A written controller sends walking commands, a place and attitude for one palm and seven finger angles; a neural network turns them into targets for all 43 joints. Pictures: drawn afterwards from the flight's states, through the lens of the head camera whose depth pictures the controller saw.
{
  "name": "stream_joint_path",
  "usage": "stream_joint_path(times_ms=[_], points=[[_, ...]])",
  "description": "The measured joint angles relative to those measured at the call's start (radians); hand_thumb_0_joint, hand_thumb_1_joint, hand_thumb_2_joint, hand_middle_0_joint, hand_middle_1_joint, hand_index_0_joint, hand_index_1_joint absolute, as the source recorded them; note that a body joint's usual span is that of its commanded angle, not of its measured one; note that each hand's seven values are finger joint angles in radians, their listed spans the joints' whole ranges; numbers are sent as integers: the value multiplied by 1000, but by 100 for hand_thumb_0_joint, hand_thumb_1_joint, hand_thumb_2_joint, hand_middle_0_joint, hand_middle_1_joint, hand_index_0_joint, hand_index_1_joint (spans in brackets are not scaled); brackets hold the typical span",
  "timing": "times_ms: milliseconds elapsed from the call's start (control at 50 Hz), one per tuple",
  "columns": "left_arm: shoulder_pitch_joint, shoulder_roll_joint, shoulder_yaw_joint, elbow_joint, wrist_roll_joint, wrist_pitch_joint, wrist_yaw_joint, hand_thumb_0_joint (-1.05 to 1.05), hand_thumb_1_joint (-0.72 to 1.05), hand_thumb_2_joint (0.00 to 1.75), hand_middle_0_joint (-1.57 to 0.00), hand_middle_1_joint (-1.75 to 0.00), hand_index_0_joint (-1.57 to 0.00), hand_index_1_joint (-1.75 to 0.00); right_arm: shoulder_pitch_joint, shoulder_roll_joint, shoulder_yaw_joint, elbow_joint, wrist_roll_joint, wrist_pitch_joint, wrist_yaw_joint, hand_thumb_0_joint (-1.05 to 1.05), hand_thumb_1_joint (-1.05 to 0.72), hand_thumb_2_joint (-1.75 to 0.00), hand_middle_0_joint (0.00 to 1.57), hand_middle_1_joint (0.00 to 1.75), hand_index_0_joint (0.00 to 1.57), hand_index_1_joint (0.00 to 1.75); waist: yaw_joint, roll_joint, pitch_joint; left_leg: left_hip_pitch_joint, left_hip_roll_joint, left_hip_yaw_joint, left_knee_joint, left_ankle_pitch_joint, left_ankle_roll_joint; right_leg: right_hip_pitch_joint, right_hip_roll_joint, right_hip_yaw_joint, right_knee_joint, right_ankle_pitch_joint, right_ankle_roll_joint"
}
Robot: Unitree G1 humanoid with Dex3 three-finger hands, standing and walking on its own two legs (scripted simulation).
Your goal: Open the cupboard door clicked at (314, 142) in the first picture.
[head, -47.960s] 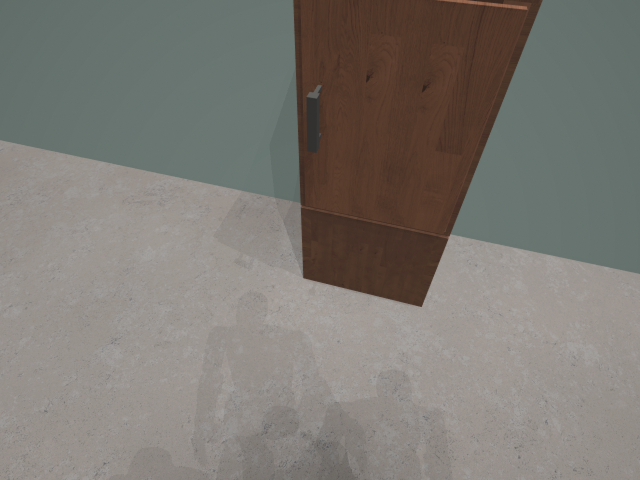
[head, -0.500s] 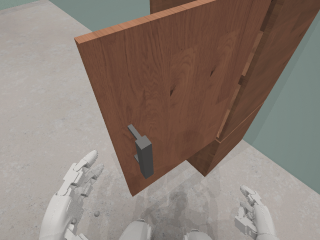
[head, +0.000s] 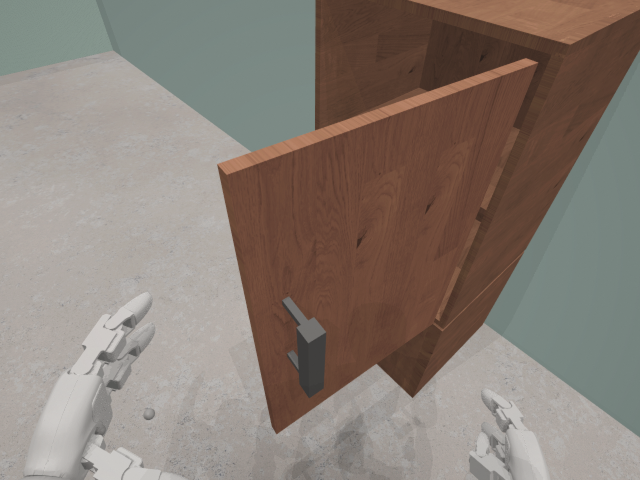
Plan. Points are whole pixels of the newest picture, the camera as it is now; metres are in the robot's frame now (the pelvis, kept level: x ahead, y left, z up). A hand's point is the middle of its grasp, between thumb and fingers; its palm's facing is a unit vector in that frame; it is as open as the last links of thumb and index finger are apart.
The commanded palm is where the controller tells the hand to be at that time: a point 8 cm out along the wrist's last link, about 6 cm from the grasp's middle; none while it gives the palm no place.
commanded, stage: draw the hand back to the body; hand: left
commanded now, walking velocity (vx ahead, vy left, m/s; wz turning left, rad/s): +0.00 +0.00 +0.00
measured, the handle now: (301, 347) +0.28 +0.06 +0.03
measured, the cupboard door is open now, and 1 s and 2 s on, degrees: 84 84 84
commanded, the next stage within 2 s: step back with the hand held close in 0.98 s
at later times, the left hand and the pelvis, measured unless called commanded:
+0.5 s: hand (71, 316) +0.21 +0.25 +0.19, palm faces +0.37 -0.84 -0.40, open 10.3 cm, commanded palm +0.16 +0.29 +0.21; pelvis +0.02 +0.01 +0.05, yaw +0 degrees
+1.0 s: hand (78, 292) +0.22 +0.24 +0.21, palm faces +0.42 -0.81 -0.40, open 7.5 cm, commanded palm +0.17 +0.28 +0.23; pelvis +0.03 -0.02 +0.05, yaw -1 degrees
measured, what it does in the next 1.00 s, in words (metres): rises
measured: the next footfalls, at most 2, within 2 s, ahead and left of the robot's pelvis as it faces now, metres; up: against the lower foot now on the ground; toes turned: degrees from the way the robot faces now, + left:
none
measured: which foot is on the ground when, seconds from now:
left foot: down 0.00-1.00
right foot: down 0.00-1.00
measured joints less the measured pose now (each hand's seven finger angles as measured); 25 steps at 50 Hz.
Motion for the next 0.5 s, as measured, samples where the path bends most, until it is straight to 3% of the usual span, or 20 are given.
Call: stream_joint_path(times_ms=[80, 160, 500], points=[[18, 3, -6, -27, 66, 81, 112, -1, -29, 39, -16, -30, -16, -30, -3, 6, 14, 2, -9, 15, -12, 1, -90, -90, 20, 30, 20, 30, 0, 8, 14, 81, -6, 9, -82, 28, 6, 79, -7, 12, -82, 31, 5], [-6, 7, 0, -18, 91, 111, 158, -1, -16, 44, -17, -30, -17, -30, -5, 6, 30, 25, -15, 10, -15, 1, -90, -90, 20, 30, 20, 30, 8, 11, 36, 157, -14, 14, -155, 55, 11, 154, -16, 18, -154, 57, 11], [-160, 40, 151, 26, 89, 95, 170, 0, 42, 69, -19, -30, -19, -30, -55, -4, 31, 148, -33, -34, 14, 1, -90, -90, 20, 30, 20, 30, 26, 5, 118, 400, -27, 29, -410, 150, 10, 381, -32, 40, -386, 145, 12]])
